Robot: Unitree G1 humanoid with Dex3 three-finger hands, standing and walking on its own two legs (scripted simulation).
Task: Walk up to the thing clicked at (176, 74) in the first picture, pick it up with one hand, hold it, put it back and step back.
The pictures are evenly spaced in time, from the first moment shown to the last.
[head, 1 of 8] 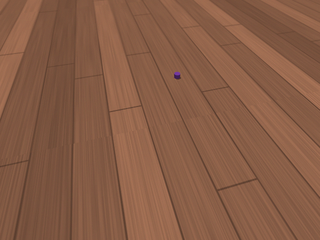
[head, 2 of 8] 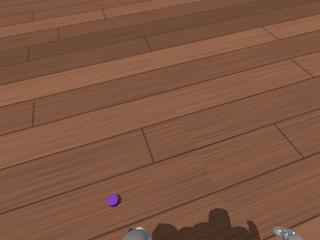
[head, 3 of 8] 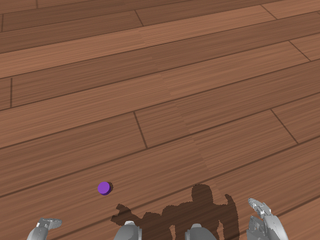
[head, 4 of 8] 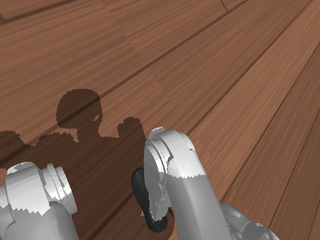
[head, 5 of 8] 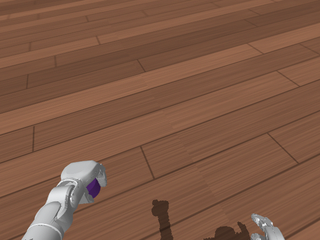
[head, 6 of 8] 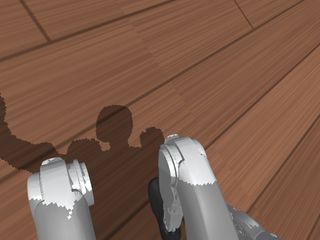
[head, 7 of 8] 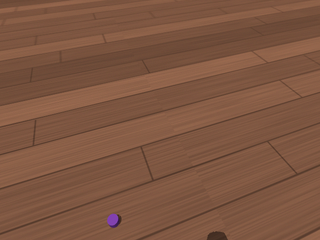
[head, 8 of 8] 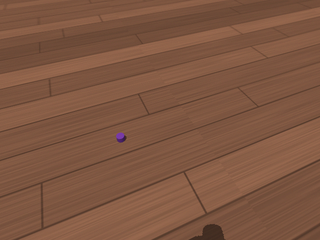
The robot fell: no
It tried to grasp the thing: yes
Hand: left
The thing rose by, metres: 0.70
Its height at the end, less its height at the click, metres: +0.00
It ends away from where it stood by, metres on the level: 0.01
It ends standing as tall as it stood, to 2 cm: yes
